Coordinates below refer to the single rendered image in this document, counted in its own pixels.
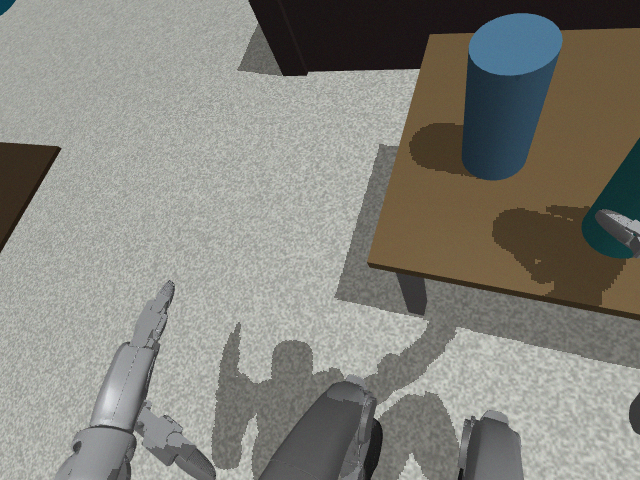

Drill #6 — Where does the left robot hand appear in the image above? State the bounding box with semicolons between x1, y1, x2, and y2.
88;280;216;480

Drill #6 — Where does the sofa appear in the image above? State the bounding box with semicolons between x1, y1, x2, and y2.
248;0;640;76

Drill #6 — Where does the left robot foot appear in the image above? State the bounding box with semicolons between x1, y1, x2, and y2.
363;418;383;480

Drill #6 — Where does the right robot hand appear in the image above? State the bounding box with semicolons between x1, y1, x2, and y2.
595;209;640;258

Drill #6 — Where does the coffee table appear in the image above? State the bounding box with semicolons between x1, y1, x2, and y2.
367;28;640;321

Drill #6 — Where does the left robot arm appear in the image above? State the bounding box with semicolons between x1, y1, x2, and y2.
54;426;137;480

